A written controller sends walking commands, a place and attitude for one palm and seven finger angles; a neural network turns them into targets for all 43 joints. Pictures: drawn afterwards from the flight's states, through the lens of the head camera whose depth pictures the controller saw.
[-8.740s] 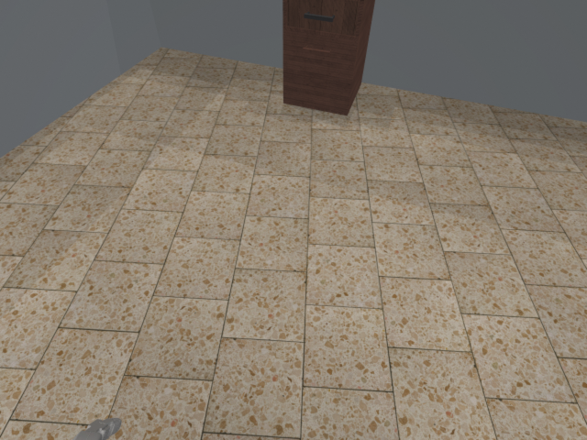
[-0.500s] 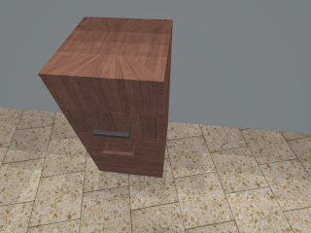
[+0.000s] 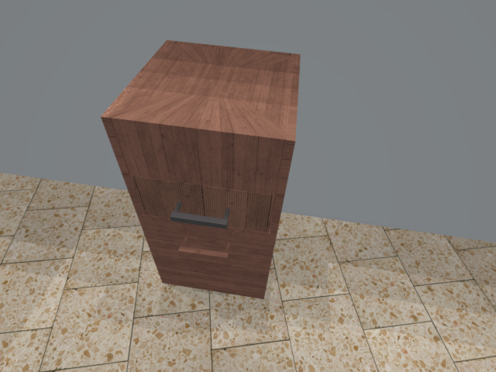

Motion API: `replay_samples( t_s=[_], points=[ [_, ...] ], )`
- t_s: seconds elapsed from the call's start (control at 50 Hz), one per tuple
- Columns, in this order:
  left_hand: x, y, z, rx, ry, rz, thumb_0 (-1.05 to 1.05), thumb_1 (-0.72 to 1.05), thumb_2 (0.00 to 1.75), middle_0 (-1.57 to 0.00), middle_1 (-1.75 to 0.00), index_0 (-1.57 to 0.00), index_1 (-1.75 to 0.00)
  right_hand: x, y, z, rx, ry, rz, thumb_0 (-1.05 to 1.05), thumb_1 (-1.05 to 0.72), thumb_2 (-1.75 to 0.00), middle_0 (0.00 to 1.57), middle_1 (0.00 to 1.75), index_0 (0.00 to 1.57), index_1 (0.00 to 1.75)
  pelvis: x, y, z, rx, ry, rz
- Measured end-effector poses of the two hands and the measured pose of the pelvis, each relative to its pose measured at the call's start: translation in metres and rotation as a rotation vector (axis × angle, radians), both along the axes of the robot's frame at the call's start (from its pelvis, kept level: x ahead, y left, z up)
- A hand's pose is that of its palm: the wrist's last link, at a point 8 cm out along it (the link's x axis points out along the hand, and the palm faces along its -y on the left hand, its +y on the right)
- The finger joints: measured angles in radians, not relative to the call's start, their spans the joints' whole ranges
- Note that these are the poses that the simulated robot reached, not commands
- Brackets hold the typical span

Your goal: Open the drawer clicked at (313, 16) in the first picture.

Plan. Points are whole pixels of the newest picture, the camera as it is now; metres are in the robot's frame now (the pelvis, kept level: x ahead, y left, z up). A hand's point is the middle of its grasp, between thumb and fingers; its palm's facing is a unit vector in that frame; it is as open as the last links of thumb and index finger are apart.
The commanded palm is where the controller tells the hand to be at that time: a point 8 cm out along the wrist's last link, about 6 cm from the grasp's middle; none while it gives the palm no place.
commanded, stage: look again from close up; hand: left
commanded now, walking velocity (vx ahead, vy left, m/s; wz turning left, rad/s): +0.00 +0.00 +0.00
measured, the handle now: (201, 214) +0.54 +0.17 -0.19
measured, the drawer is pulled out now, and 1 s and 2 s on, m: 0.00 0.00 0.00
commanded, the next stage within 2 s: raise the hand with hooked fingers in 0.20 s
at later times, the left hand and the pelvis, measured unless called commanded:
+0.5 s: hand (124, 345) +0.16 +0.21 -0.03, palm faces +0.02 -0.78 -0.63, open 7.6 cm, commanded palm +0.10 +0.25 -0.03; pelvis -0.03 +0.02 -0.01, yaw +1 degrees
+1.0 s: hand (111, 298) +0.22 +0.24 +0.00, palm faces +0.16 -0.05 -0.99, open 10.2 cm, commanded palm +0.18 +0.24 +0.03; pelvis +0.01 -0.01 -0.05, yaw +1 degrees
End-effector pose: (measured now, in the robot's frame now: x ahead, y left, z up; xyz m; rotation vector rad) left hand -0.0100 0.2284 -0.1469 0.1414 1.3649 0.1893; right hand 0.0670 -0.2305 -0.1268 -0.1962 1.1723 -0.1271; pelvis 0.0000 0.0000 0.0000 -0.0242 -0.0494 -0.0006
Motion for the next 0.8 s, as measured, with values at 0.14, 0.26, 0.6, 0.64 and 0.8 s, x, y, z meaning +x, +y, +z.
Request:
replay_samples(
  t_s=[0.14,0.26,0.6,0.64,0.8],
  points=[
    [-0.012,0.016,0.006,-0.017,0.007,-0.022,0.0,0.91,0.9,-0.2,-0.29,-0.2,-0.3,-0.026,0.018,0.001,0.0,0.031,-0.012,0.0,-0.93,-0.89,0.2,0.3,0.2,0.3,-0.011,0.02,0.004,0.007,0.023,-0.004],
    [-0.022,0.023,0.008,-0.019,0.028,-0.026,0.0,0.91,0.9,-0.2,-0.29,-0.2,-0.3,-0.056,0.026,-0.001,0.005,0.095,-0.036,0.0,-0.93,-0.89,0.2,0.3,0.2,0.3,-0.013,0.028,0.007,0.012,0.03,-0.01],
    [0.187,0.001,0.188,0.812,-1.009,-0.727,0.0,0.75,0.83,-0.21,-0.4,-0.2,-0.41,0.046,-0.001,0.021,0.0,-0.497,0.019,0.01,-0.91,-0.89,0.2,0.3,0.2,0.3,-0.031,0.017,-0.022,0.052,0.099,-0.028],
    [0.178,-0.004,0.174,0.857,-0.958,-0.815,0.0,0.71,0.81,-0.21,-0.43,-0.21,-0.44,0.068,-0.005,0.029,0.009,-0.523,0.021,0.01,-0.91,-0.89,0.2,0.3,0.2,0.3,-0.029,0.013,-0.024,0.061,0.115,-0.056],
    [0.114,-0.005,0.122,0.919,-0.743,-0.973,0.0,0.51,0.73,-0.25,-0.54,-0.24,-0.55,0.145,-0.004,0.048,-0.067,-0.508,0.234,0.01,-0.9,-0.9,0.2,0.3,0.2,0.3,-0.017,-0.006,-0.038,0.04,0.178,-0.012]
  ],
)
